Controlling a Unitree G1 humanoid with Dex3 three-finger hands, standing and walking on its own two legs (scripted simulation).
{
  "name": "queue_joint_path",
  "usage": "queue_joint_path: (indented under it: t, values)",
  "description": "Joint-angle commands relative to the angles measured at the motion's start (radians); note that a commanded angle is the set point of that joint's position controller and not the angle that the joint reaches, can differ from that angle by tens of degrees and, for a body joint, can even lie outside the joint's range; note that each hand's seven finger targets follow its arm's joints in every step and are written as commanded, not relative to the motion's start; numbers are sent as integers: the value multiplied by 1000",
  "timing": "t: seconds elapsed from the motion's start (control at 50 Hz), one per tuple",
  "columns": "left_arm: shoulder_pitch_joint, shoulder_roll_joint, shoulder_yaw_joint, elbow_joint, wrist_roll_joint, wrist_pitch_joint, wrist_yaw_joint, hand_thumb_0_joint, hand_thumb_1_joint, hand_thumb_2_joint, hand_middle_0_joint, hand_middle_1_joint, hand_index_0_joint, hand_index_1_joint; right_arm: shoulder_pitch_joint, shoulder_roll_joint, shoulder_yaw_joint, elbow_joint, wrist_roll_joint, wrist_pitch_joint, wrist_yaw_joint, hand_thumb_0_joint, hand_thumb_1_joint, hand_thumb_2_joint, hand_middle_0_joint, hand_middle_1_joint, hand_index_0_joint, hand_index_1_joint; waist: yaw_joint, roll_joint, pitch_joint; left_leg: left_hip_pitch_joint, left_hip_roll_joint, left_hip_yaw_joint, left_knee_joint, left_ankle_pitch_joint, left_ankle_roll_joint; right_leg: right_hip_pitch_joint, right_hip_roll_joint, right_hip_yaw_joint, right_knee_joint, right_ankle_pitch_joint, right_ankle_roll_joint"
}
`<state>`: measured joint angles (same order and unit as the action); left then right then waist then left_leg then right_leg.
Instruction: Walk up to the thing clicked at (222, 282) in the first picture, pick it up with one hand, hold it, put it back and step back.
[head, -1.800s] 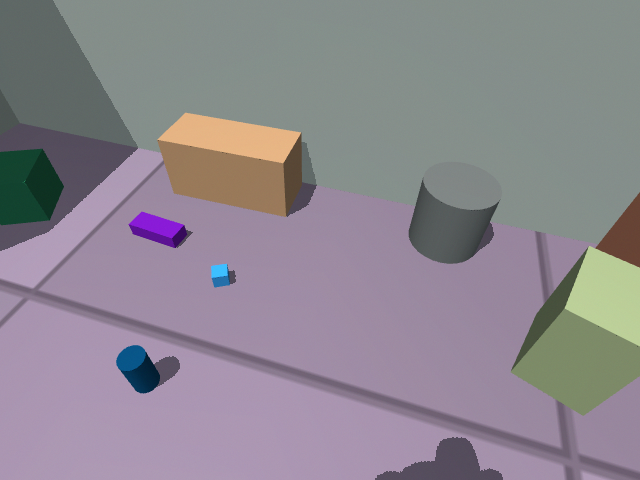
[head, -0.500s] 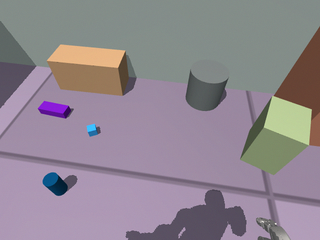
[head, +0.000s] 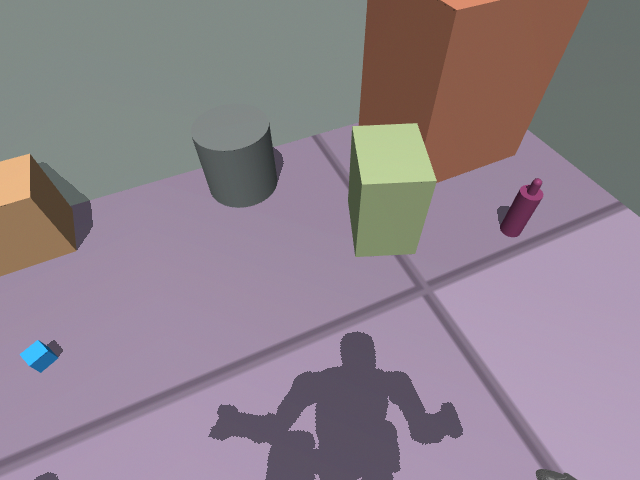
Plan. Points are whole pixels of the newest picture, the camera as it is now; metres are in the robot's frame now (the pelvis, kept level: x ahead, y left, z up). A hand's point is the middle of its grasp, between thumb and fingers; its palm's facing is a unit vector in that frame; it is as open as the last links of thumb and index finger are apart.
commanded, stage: walk up
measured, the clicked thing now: (39, 356) +0.64 +0.87 -0.73
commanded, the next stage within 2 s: none
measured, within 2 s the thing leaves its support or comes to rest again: neither
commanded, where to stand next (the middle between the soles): +0.09 -0.01 m, yaw -93 degrees
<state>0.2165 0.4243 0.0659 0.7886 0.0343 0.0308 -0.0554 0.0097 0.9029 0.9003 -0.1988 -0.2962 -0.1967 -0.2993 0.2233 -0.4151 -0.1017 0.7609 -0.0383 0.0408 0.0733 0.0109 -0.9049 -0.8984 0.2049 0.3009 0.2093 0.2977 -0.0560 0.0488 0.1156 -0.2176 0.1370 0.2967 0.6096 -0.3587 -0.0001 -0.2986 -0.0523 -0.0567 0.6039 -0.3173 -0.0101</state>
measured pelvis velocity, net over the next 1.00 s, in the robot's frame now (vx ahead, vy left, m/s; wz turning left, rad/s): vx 0.05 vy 0.05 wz -1.01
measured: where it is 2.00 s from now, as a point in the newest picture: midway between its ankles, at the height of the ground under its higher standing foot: outside the picture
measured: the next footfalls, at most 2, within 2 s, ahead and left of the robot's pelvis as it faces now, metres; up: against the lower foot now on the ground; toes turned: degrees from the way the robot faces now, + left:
left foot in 0.38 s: +0.19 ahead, +0.10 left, +0.00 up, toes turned -28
right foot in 0.80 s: +0.00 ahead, -0.07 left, +0.00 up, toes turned -51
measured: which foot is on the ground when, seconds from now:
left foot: down 0.00-0.02, up 0.04-0.36, down 0.38-0.82, up 0.84-1.00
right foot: down 0.00-0.38, up 0.40-0.78, down 0.80-1.00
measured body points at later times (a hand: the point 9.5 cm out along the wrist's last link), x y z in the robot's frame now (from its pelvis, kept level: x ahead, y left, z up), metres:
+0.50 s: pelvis +0.06 +0.05 +0.00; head +0.12 +0.04 +0.45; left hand +0.35 +0.25 -0.10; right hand +0.01 -0.28 -0.08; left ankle +0.15 +0.12 -0.73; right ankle -0.02 -0.07 -0.66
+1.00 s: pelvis +0.05 +0.05 -0.01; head +0.06 +0.00 +0.44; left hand +0.38 +0.13 -0.09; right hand -0.16 -0.21 -0.12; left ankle +0.17 +0.11 -0.69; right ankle -0.03 -0.04 -0.73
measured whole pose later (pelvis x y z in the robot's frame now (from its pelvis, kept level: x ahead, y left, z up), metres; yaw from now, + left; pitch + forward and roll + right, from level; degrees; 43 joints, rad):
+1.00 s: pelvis +0.05 +0.05 -0.01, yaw -58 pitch -1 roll +0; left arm 0.28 0.40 0.04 0.67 0.03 0.02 -0.02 0.01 0.90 0.90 -0.20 -0.30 -0.20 -0.30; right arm 0.23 -0.42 -0.06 0.72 0.01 0.04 0.02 0.01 -0.91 -0.90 0.20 0.30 0.21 0.30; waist 0.00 0.05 0.12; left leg -0.45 0.05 0.02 0.99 -0.50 0.00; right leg -0.36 0.08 0.11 0.70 -0.32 -0.02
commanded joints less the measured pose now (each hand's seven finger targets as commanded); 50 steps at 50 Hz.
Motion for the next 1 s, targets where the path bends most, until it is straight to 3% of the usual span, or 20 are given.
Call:
queue_joint_path:
  t: [0.0,0.02,0.06,0.12,0.26,0.32,0.34,0.36,0.38,0.4,0.46,0.5,0.62,0.74,0.76,0.78,0.8,0.82,0.88,0.98]
  values:
    - [159,333,100,-84,12,-61,41,0,900,900,-200,-300,-200,-300,-76,-92,-16,-161,27,-16,-2,0,-900,-900,200,300,200,300,114,-387,-151,-526,-134,-140,450,-269,-36,404,-251,678,-289,77,-213]
    - [152,320,94,-103,3,-51,46,0,900,900,-200,-300,-200,-300,-128,-154,-27,-167,27,-18,-14,0,-900,-900,200,300,200,300,131,-306,-158,-493,-96,-326,511,-312,-36,341,-327,796,-300,173,-311]
    - [56,249,75,-125,-26,-39,63,0,900,900,-200,-300,-200,-300,-87,-174,-30,-110,40,-16,-7,0,-900,-900,200,300,200,300,73,-184,-140,-472,-48,-380,476,-183,-39,343,-181,549,-269,209,-219]
    - [-6,219,69,-179,-11,-39,68,0,900,900,-200,-300,-200,-300,-30,-183,-27,-76,29,-6,-8,0,-900,-900,200,300,200,300,33,-205,-123,-325,-94,-317,423,-60,-49,155,-59,413,-247,265,-160]
    - [0,229,90,-244,4,-30,75,0,900,900,-200,-300,-200,-300,-48,-159,-20,-107,31,-14,-39,0,-900,-900,200,300,200,300,49,-223,-144,-179,-151,-360,189,-13,-17,58,-48,528,-135,496,-175]
    - [-62,209,73,-274,-9,-24,78,0,900,900,-200,-300,-200,-300,16,-162,-33,-92,20,-32,-59,0,-900,-900,200,300,200,300,-6,-184,-138,28,-163,-371,-62,121,5,-76,1,554,-56,459,-106]
    - [-54,170,60,-277,-18,-22,78,0,900,900,-200,-300,-200,-300,43,-195,-47,-93,7,-39,-67,0,-900,-900,200,300,200,300,-24,-89,-137,111,-84,-454,-176,133,32,-159,60,491,28,335,-44]
    - [17,105,48,-266,-26,-19,80,0,900,900,-200,-300,-200,-300,7,-272,-61,-115,2,-40,-71,0,-900,-900,200,300,200,300,11,168,-161,164,158,-706,-255,198,98,-242,202,324,255,-27,14]
    - [120,147,62,-230,-8,-11,89,0,900,900,-200,-300,-200,-300,-74,-296,-61,-153,19,-39,-65,0,-900,-900,200,300,200,300,51,175,-174,89,315,-830,-302,247,196,-225,227,243,419,-282,30]
    - [101,200,80,-196,3,-9,90,0,900,900,-200,-300,-200,-300,-86,-292,-69,-149,25,-42,-59,0,-900,-900,200,300,200,300,35,149,-144,15,349,-849,-317,280,262,-198,183,216,563,-295,36]
    - [71,200,85,-182,-16,4,49,0,900,900,-200,-300,-200,-300,-114,-209,-47,-148,14,-52,-65,0,-900,-900,200,300,200,300,60,127,-97,5,170,-512,-275,282,162,-218,105,189,640,-105,20]
    - [78,185,72,-187,-23,7,20,0,900,900,-200,-300,-200,-300,-84,-207,-44,-150,9,-59,-67,0,-900,-900,200,300,200,300,40,165,-130,91,128,-410,-260,282,153,-243,81,137,580,-62,35]
    - [-21,175,50,-232,-10,2,0,0,900,900,-200,-300,-200,-300,64,-255,-63,-165,8,-65,-64,0,-900,-900,200,300,200,300,-29,137,-142,233,229,-324,-212,383,205,-265,12,59,279,-122,51]
    - [133,177,63,-171,-10,-23,19,0,900,900,-200,-300,-200,-300,-10,-257,-61,-209,19,-45,-45,0,-900,-900,200,300,200,300,45,142,-189,31,229,-181,-9,356,148,28,50,-17,-6,-39,-4]
    - [175,198,75,-153,-3,-31,24,0,900,900,-200,-300,-200,-300,-25,-242,-52,-212,24,-41,-43,0,-900,-900,200,300,200,300,76,86,-198,-53,192,-148,90,280,117,122,65,-4,-67,2,-26]
    - [207,244,96,-153,5,-38,32,0,900,900,-200,-300,-200,-300,-12,-204,-36,-210,31,-39,-43,0,-900,-900,200,300,200,300,111,-64,-199,-179,119,-117,269,191,67,222,18,165,-167,-24,-78]
    - [178,324,110,-176,4,-50,39,0,900,900,-200,-300,-200,-300,-17,-109,-10,-241,61,-33,-40,0,-900,-900,200,300,200,300,107,-366,-133,-483,-76,-111,462,-262,-18,259,-194,641,-245,71,-191]
    - [132,355,105,-198,3,-42,40,0,900,900,-200,-300,-200,-300,-111,-174,-24,-248,65,-30,-61,0,-900,-900,200,300,200,300,127,-321,-100,-423,-86,-269,528,-338,-27,61,-251,744,-276,106,-311]
    - [-8,256,70,-219,-15,-37,56,0,900,900,-200,-300,-200,-300,21,-192,-26,-150,79,-43,-66,0,-900,-900,200,300,200,300,39,-238,-129,-368,-72,-306,449,-169,-19,121,-86,435,-148,232,-206]
    - [91,230,70,-210,-3,-38,61,0,900,900,-200,-300,-200,-300,13,-179,-15,-136,40,-50,-80,0,-900,-900,200,300,200,300,81,-212,-157,-286,-114,-301,290,-152,14,85,-86,503,-81,361,-220]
